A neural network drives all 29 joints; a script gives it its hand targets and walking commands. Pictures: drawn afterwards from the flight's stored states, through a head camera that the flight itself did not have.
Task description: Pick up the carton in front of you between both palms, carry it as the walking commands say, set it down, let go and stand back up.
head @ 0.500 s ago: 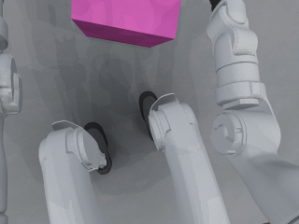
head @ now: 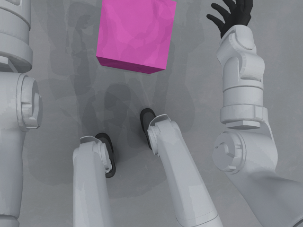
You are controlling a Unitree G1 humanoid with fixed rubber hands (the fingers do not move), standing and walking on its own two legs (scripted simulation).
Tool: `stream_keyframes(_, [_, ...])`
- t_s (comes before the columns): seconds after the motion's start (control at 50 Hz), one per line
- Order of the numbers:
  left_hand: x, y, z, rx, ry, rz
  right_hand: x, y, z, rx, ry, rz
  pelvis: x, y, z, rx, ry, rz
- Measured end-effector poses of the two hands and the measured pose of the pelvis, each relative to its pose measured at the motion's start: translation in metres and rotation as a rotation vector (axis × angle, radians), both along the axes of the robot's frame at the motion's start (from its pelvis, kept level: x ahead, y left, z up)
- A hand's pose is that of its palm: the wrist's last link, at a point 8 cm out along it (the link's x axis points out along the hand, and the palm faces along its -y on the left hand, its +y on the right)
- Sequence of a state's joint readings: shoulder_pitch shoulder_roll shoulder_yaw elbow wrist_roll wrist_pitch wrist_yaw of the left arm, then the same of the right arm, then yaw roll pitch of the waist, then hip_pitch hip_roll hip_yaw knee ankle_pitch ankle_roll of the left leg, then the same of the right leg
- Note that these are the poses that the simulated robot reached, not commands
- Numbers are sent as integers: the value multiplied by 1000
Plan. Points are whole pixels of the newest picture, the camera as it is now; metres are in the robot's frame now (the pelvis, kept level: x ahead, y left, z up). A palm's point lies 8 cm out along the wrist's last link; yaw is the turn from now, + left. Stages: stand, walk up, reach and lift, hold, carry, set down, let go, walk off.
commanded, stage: set down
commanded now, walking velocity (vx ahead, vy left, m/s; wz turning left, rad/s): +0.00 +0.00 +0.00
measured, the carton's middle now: (132, 38) +0.55 -0.10 -0.43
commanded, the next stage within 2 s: let go in 0.20 s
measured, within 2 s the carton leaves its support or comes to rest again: neither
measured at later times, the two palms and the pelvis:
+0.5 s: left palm out of the picture +0.55 +0.13 +0.02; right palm (279, 34) +0.43 -0.24 +0.03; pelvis +0.03 -0.01 +0.12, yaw +4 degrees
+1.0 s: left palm out of the picture +0.38 +0.16 +0.11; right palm out of the picture +0.28 -0.26 +0.14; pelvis +0.09 -0.03 +0.20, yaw +2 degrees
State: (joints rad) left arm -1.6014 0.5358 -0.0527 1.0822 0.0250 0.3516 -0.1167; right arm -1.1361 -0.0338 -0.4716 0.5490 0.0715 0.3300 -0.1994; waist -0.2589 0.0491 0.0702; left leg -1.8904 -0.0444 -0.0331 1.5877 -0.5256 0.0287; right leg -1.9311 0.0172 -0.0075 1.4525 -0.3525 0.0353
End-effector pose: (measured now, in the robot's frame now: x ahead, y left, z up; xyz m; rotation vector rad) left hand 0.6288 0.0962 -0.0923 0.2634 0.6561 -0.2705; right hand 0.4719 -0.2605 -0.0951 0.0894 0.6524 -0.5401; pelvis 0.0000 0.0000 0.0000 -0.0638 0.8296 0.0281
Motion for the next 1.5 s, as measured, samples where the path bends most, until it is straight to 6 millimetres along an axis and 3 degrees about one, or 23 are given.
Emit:
stream_keyframes(0.2, [0,3,61,-1,13,0,-3,0,60,4,-3,0,10,2,53,10,-9,5])
stream_keyframes(0.36, [-16,12,90,-1,16,39,-11,10,92,-12,12,72,21,0,90,28,-24,7])
stream_keyframes(0.5, [-77,31,108,17,12,184,-44,20,122,-44,73,255,35,-8,124,48,-83,20])
stream_keyframes(0.7, [-172,50,159,44,2,384,-100,11,176,-44,136,479,54,-25,166,80,-294,31])
stream_keyframes(0.86, [-215,53,187,52,16,364,-154,-5,209,-33,154,510,76,-33,189,86,-461,10])
stream_keyframes(1.02, [-250,66,205,60,36,332,-197,-1,235,-26,177,491,97,-33,205,80,-596,-7])
stream_keyframes(1.1, [-267,78,214,60,46,334,-201,4,243,-27,182,491,105,-28,211,74,-649,-9])
stream_keyframes(1.38, [-345,138,246,57,88,387,-183,35,252,-43,153,532,121,0,225,59,-803,0])
stream_keyframes(1.5, [-364,149,248,62,83,408,-184,33,256,-89,176,523,119,5,223,57,-849,-1])
